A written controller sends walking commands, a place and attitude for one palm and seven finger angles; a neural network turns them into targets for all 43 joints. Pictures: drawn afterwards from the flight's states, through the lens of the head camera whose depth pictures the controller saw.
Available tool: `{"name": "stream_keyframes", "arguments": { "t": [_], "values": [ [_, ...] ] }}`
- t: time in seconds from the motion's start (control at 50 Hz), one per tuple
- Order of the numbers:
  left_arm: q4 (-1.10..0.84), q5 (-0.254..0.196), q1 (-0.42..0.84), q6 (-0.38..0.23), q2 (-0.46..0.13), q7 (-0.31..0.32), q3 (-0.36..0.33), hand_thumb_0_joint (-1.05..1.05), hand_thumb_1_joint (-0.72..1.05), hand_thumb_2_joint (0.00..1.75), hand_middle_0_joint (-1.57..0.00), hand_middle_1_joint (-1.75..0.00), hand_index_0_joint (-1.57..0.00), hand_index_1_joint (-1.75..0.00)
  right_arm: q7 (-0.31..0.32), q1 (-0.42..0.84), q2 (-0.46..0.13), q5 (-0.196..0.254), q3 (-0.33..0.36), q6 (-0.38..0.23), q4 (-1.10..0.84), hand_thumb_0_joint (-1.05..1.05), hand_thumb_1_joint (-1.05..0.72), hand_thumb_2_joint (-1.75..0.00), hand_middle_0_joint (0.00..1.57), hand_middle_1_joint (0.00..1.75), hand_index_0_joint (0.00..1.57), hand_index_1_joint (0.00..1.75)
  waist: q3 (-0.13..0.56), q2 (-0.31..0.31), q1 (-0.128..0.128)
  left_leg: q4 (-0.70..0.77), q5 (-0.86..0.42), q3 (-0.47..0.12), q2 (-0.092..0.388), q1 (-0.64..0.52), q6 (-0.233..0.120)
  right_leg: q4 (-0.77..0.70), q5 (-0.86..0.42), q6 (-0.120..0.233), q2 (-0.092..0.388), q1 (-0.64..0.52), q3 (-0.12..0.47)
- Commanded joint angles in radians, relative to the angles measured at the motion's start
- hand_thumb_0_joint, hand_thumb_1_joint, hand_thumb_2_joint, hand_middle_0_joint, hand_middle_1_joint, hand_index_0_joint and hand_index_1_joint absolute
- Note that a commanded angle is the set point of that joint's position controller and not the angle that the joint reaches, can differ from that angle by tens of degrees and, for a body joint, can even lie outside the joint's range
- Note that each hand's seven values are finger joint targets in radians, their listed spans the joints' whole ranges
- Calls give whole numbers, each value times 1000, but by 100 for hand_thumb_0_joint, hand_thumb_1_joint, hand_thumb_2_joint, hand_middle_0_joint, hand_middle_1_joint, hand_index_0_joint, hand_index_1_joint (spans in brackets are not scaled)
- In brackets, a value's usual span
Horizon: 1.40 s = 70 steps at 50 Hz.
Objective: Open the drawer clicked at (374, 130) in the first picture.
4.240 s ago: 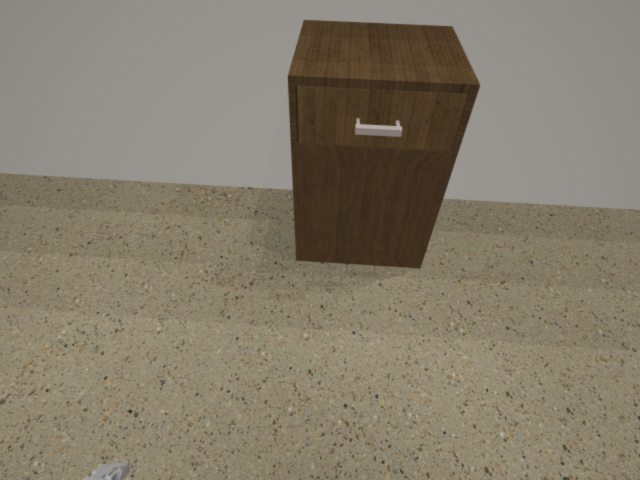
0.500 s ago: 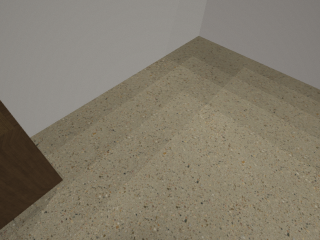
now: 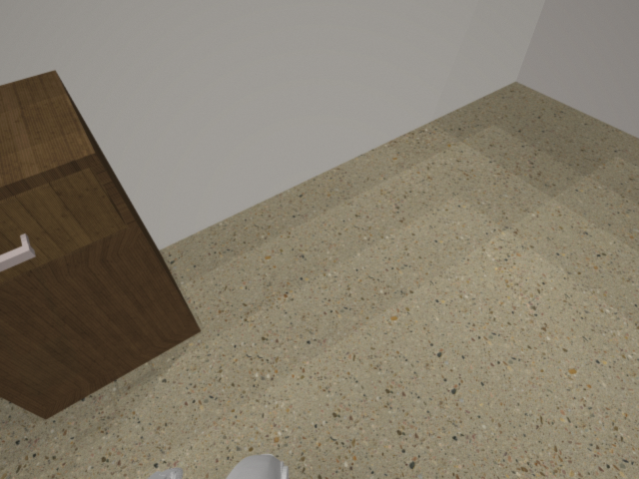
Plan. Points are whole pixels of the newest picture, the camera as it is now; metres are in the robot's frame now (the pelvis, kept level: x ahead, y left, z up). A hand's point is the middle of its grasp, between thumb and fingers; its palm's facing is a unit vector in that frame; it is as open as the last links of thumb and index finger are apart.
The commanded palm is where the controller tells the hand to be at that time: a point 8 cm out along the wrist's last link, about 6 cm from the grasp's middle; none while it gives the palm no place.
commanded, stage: turn to face it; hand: left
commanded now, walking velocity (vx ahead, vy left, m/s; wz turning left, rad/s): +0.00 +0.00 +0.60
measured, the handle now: out of the picture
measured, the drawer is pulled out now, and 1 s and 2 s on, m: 0.00 0.00 0.00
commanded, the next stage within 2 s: take the last steps up to it in 0.84 s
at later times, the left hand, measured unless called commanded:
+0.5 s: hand out of the picture +0.02 +0.29 -0.17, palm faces +0.34 -0.91 -0.25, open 7.4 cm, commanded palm none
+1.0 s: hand out of the picture -0.01 +0.19 -0.15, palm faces +0.52 -0.81 -0.26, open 7.4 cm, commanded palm none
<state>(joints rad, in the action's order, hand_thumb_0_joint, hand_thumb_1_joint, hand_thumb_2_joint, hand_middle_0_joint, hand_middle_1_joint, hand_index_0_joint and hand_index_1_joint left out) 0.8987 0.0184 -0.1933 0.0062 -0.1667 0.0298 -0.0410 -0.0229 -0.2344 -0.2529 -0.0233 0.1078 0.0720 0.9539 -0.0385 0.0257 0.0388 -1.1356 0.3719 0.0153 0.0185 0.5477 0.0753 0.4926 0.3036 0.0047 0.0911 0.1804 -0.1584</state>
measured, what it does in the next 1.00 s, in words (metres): steps on the spot, turning left: left foot, then right foot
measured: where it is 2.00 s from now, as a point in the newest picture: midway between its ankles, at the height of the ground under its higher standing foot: outside the picture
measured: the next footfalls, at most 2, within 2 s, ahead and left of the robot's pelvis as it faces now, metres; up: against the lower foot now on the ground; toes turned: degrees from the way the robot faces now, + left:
left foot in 0.22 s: +0.03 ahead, +0.14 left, +0.00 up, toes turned +16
right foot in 0.72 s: +0.11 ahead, -0.07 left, +0.00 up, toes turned +20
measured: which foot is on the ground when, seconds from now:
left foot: up 0.00-0.20, down 0.22-0.74, up 0.76-1.00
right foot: down 0.00-0.24, up 0.26-0.70, down 0.72-1.00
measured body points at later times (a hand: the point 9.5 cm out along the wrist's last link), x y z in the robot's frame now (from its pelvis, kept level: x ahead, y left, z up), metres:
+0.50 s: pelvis +0.01 +0.05 +0.00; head +0.04 +0.09 +0.45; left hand +0.01 +0.33 -0.15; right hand +0.17 -0.17 -0.12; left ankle -0.01 +0.13 -0.74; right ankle +0.05 -0.12 -0.66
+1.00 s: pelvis +0.02 +0.00 +0.00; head +0.05 -0.02 +0.45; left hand -0.04 +0.24 -0.13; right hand +0.19 -0.20 -0.16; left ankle -0.08 +0.12 -0.66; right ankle +0.07 -0.08 -0.74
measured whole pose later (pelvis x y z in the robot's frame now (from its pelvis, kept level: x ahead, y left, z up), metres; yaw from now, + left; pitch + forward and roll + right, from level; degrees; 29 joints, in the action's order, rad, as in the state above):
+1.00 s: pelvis +0.02 +0.00 +0.00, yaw +30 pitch -1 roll +2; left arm 0.93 0.02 -0.24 0.00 -0.15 0.03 -0.03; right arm -0.01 -0.23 -0.25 -0.02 0.09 0.08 0.99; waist -0.05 0.04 0.01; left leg -1.07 0.39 -0.03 0.03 0.44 0.07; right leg 0.48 0.27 0.03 0.08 0.19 -0.17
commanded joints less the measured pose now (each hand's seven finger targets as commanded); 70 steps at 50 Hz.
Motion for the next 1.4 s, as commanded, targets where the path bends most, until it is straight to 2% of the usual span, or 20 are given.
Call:
{"name": "stream_keyframes", "arguments": {
  "t": [0.0,0.12,0.18,0.22,0.24,0.34,0.56,0.66,0.68,0.72,0.74,0.8,0.84,0.94,1.06,1.16,1.18,1.22,1.28,1.38],
  "values": [
    [-49,7,-79,-15,-210,8,-46,0,90,90,-20,-30,-20,-30,-4,95,-38,2,-6,-13,-97,0,-90,-90,20,30,20,30,-8,-208,-60,77,18,41,30,51,12,-128,-499,99,255,-88,89],
    [-49,13,-87,-1,-255,2,-66,0,90,90,-20,-30,-20,-30,-8,137,-39,8,-22,-31,-129,0,-90,-90,20,30,20,30,52,-261,-83,379,37,117,18,-107,-20,-33,-564,94,284,-124,36],
    [-50,-1,-74,5,-258,-6,-69,0,90,90,-20,-30,-20,-30,-4,22,-101,3,-7,-47,-111,0,-90,-90,20,30,20,30,136,-153,-14,677,-208,109,9,-379,-52,208,-522,13,254,-33,-39],
    [-126,-11,-15,7,-151,-16,-40,0,90,90,-20,-30,-20,-30,11,-126,-299,11,39,-62,-83,0,-90,-90,20,30,20,30,226,317,63,732,-988,-416,416,-674,-281,637,380,-111,37,421,3],
    [-135,-2,29,21,-182,-8,-42,0,90,90,-20,-30,-20,-30,14,-152,-284,17,32,-53,-60,0,-90,-90,20,30,20,30,214,180,65,707,-945,-318,421,-638,-307,688,361,-93,60,416,95],
    [-67,-3,-4,23,-175,-22,-57,0,90,90,-20,-30,-20,-30,35,50,-171,8,-7,-69,-113,0,-90,-90,20,30,20,30,122,123,-20,746,-703,-175,214,-468,-216,704,91,-106,42,383,137],
    [-96,-8,63,26,-151,-10,-41,0,90,90,-20,-30,-20,-30,30,7,-168,-2,4,-55,-92,0,-90,-90,20,30,20,30,61,124,-1,775,-515,-315,200,-391,-254,364,121,-106,-25,271,141],
    [-77,-16,-41,6,-148,-3,-39,0,90,90,-20,-30,-20,-30,30,42,-156,3,2,-51,-99,0,-90,-90,20,30,20,30,97,130,-53,675,-560,-329,154,-296,-212,42,-31,-81,-64,33,125],
    [-67,-13,-78,-6,-171,0,-42,0,90,90,-20,-30,-20,-30,27,40,-132,10,-1,-52,-100,0,-90,-90,20,30,20,30,114,64,-70,606,-452,-301,112,-233,-167,-104,-143,-76,-27,-82,151],
    [-70,7,-104,-21,-312,8,-65,0,90,90,-20,-30,-20,-30,25,10,-42,15,-13,-52,-132,0,-90,-90,20,30,20,30,133,-335,-72,224,228,-65,-97,26,-37,-189,-445,103,396,-195,525],
    [-79,1,-91,-13,-299,10,-60,0,90,90,-20,-30,-20,-30,27,16,-83,10,0,-40,-128,0,-90,-90,20,30,20,30,117,-228,-71,69,230,-109,-53,-18,-45,-184,-429,155,412,-80,464],
    [-88,-5,29,-15,-195,7,-37,0,90,90,-20,-30,-20,-30,13,-2,-73,1,1,-16,-59,0,-90,-90,20,30,20,30,2,-175,-15,-87,43,-87,-10,-6,-31,-196,-282,105,232,27,269],
    [-74,-3,7,-21,-173,6,-35,0,90,90,-20,-30,-20,-30,8,-13,-53,2,-4,-17,-42,0,-90,-90,20,30,20,30,4,-159,-18,-75,-9,-64,-2,-10,-21,-191,-300,92,206,13,207],
    [-17,6,-107,-26,-182,5,-38,0,90,90,-20,-30,-20,-30,9,47,-35,3,-19,-15,-39,0,-90,-90,20,30,20,30,18,-205,-70,87,19,-23,12,-28,-5,-201,-310,110,221,-77,192],
    [67,18,-217,-43,-204,-6,-46,0,90,90,-20,-30,-20,-30,-7,137,-18,0,-36,-46,-53,0,-90,-90,20,30,20,30,10,-213,-122,313,66,33,41,-38,-33,-277,19,134,277,-142,259],
    [103,11,-167,-37,-203,-13,-44,0,90,90,-20,-30,-20,-30,-2,-4,8,3,-49,-74,-4,0,-90,-90,20,30,20,30,3,-156,-43,649,-34,118,7,-395,-67,-220,199,85,213,94,156],
    [107,4,-153,-31,-180,-18,-36,0,90,90,-20,-30,-20,-30,6,-78,-19,5,-44,-82,26,0,-90,-90,20,30,20,30,9,-70,-9,730,-46,101,13,-544,-70,-139,241,47,161,210,99],
    [60,3,-106,-25,-68,-27,-7,0,90,90,-20,-30,-20,-30,27,-249,-172,-4,-11,-91,68,0,-90,-90,20,30,20,30,-20,350,64,994,259,-400,359,-632,-198,341,286,-35,-29,502,-35],
    [87,17,-61,-22,-91,-35,-17,0,90,90,-20,-30,-20,-30,45,-153,-92,0,-40,-99,59,0,-90,-90,20,30,20,30,-126,167,22,1021,182,-319,332,-465,-216,576,122,-11,36,517,111],
    [158,11,-172,-16,-63,-43,-18,0,90,90,-20,-30,-20,-30,54,-158,-15,14,-59,-139,77,0,-90,-90,20,30,20,30,-84,62,-44,971,-396,-60,220,-508,-165,627,-91,-44,22,463,110]
  ]
}}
